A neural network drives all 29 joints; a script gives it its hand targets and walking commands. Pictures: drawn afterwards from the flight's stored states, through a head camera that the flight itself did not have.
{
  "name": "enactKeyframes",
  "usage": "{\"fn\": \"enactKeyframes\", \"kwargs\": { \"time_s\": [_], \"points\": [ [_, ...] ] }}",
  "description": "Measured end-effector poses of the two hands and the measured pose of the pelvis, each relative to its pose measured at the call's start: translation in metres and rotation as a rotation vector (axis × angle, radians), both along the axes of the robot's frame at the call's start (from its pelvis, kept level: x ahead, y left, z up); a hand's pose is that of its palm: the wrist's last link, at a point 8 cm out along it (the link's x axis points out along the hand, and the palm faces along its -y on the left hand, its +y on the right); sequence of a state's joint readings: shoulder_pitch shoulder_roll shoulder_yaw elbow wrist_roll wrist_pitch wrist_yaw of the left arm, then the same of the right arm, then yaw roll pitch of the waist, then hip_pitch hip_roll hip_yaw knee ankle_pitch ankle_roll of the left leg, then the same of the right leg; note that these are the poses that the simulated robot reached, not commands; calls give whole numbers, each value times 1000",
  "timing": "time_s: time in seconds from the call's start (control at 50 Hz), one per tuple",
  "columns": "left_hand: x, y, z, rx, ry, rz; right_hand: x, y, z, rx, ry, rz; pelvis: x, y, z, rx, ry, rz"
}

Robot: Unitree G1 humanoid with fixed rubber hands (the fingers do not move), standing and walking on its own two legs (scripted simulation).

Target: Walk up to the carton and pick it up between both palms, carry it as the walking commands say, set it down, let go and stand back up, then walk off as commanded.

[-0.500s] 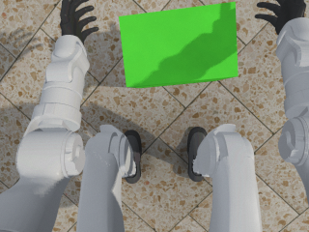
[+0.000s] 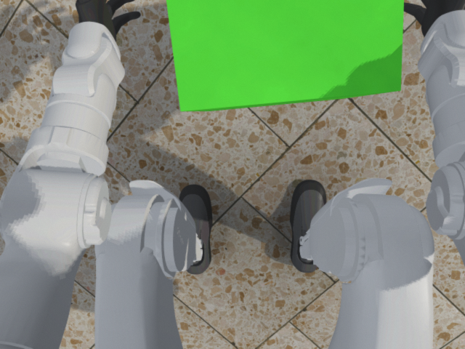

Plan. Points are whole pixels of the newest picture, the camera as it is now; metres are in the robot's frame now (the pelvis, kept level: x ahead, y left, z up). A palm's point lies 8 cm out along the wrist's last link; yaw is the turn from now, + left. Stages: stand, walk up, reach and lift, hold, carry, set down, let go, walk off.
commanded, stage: reach and lift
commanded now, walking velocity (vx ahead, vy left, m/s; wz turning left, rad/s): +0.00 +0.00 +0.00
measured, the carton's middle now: (275, 49) +0.50 -0.06 -0.24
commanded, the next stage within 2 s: none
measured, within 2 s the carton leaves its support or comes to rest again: leaves its support in 1.60 s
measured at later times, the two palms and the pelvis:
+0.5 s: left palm (122, 25) +0.53 +0.15 -0.16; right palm (428, 9) +0.52 -0.24 -0.17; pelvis +0.00 +0.00 +0.01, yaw +0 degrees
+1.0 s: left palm (140, 22) +0.53 +0.12 -0.16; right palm (424, 8) +0.52 -0.23 -0.16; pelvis -0.01 +0.00 +0.01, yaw +0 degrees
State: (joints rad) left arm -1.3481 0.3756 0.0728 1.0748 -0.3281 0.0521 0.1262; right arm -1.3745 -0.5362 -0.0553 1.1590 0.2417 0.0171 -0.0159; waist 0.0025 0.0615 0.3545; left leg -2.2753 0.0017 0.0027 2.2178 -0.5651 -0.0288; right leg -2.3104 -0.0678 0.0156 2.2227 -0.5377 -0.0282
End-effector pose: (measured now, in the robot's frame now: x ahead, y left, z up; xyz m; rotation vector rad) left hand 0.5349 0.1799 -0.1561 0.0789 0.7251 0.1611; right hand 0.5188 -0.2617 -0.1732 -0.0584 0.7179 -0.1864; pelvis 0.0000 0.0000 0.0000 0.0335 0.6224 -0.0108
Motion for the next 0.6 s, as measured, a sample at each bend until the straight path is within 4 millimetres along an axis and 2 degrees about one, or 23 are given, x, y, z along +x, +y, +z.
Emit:
{"fn": "enactKeyframes", "kwargs": {
  "time_s": [0.38, 0.52, 0.6],
  "points": [
    [-5, -20, 0, -20, 16, -11, 3, 12, 10, 10, 9, 8, -4, 0, 5, 1, 2, -2],
    [-3, -33, -2, -28, 14, -28, 3, 23, 7, 21, 10, 19, -5, 0, 7, 0, 11, -3],
    [-1, -43, -3, -35, 12, -42, 3, 22, 7, 16, 10, 18, -5, 0, 8, 0, 17, -4]
  ]
}}
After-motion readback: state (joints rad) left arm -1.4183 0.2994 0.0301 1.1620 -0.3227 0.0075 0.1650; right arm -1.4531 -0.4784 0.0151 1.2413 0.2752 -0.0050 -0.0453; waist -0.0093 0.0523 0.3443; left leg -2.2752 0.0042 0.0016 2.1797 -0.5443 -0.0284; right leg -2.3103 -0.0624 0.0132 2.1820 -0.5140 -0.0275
